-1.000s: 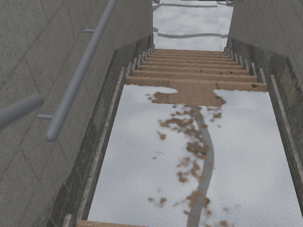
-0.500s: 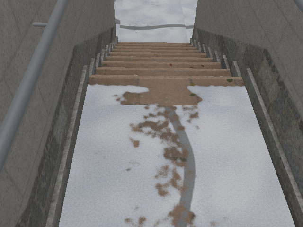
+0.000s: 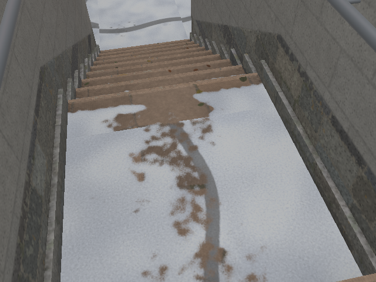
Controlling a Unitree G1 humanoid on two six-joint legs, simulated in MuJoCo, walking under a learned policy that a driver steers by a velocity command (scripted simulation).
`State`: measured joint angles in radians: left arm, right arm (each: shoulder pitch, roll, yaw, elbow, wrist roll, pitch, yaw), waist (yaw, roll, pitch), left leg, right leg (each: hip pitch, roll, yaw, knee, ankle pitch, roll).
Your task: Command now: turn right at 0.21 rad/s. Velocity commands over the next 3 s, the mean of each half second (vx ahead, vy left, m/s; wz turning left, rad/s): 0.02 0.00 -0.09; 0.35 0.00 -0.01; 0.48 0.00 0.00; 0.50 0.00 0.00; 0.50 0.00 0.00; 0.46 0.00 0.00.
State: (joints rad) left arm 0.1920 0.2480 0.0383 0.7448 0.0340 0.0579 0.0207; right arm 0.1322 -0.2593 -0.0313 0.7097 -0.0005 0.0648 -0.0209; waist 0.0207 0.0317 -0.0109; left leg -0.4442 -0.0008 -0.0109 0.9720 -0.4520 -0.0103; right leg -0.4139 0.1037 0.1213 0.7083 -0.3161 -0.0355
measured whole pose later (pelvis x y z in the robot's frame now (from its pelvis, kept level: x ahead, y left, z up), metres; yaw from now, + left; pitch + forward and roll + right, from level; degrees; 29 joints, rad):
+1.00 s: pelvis +0.11 +0.03 -0.01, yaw +0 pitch +0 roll +0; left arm 0.15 0.27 0.07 0.94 0.04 -0.02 -0.01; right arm 0.52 -0.23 -0.06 1.03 -0.01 -0.08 -0.01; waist -0.04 -0.03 -0.02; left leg -0.16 -0.07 0.00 0.72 -0.55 0.08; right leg -0.63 0.02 0.01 1.03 -0.12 -0.04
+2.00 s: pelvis +0.71 +0.10 -0.32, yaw +0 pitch +0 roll +1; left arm 0.13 0.21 0.03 0.95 0.04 -0.05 -0.01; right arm 0.40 -0.17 -0.02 1.10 -0.02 -0.10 0.00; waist -0.02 -0.05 0.05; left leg -0.19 -0.08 0.08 0.44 -0.26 0.09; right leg -0.68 -0.08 -0.02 1.00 -0.14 -0.03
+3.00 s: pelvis +1.21 +0.11 -0.31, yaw -1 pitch -1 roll +0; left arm 0.20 0.21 0.06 0.99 0.03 -0.04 0.01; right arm 0.33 -0.20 -0.03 1.03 -0.02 -0.10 0.00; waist -0.01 -0.03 0.06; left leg -0.12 -0.07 0.07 0.30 -0.16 0.10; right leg -0.55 -0.06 0.01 0.99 -0.26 -0.03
